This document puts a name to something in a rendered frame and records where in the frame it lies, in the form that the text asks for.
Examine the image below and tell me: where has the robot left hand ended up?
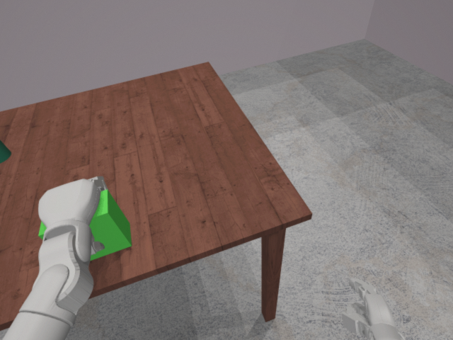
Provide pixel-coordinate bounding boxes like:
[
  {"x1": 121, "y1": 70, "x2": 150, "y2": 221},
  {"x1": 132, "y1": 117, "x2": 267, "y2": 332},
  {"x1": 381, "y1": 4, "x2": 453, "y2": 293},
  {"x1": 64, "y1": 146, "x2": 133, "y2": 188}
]
[{"x1": 38, "y1": 176, "x2": 109, "y2": 255}]

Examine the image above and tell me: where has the robot left forearm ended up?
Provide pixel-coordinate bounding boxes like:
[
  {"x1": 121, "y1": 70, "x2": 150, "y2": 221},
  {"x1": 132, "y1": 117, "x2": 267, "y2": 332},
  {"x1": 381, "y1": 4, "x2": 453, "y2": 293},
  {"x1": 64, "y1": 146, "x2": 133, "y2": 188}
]
[{"x1": 2, "y1": 220, "x2": 93, "y2": 340}]

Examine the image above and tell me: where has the robot right hand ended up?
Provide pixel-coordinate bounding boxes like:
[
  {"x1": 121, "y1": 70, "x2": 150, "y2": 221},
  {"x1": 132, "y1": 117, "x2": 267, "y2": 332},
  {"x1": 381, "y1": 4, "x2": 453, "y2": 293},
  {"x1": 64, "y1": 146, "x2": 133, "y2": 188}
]
[{"x1": 342, "y1": 278, "x2": 396, "y2": 339}]

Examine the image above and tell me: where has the sponge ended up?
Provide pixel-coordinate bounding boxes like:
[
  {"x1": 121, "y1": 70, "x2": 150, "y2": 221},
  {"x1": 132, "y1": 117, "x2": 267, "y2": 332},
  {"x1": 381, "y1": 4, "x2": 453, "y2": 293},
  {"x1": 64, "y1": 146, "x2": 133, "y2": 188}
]
[{"x1": 38, "y1": 189, "x2": 132, "y2": 261}]

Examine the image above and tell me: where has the table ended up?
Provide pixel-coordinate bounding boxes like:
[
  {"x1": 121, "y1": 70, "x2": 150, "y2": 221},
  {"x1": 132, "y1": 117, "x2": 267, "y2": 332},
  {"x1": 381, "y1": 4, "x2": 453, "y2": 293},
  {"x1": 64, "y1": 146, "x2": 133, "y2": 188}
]
[{"x1": 0, "y1": 62, "x2": 312, "y2": 331}]

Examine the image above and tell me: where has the robot right forearm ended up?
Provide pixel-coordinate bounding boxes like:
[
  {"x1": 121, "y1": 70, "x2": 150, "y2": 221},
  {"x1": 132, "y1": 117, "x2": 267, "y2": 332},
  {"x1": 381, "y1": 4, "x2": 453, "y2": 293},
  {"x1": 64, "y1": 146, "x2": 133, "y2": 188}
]
[{"x1": 368, "y1": 323, "x2": 405, "y2": 340}]

